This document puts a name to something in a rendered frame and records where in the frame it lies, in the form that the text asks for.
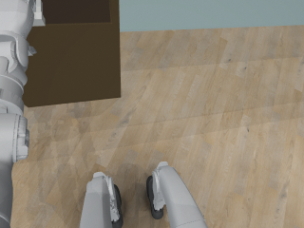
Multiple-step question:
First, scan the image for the left robot upper arm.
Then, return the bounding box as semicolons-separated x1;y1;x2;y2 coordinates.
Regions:
0;113;29;228

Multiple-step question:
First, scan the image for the right robot foot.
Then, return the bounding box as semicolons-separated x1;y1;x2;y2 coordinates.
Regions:
146;175;164;219

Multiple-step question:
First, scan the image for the drawer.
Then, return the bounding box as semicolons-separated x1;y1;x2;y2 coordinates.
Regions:
35;0;111;25

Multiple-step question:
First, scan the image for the handle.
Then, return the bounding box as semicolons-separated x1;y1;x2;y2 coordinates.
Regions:
32;0;46;27

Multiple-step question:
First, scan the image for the robot left hand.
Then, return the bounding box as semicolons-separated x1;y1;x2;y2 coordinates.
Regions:
0;0;37;56

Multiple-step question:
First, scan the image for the left robot thigh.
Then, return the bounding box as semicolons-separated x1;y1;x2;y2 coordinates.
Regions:
79;176;116;228

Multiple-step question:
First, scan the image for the robot left forearm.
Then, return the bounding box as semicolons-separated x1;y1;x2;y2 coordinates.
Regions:
0;30;29;117

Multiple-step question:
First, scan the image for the cabinet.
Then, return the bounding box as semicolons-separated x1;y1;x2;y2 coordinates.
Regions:
22;0;122;107

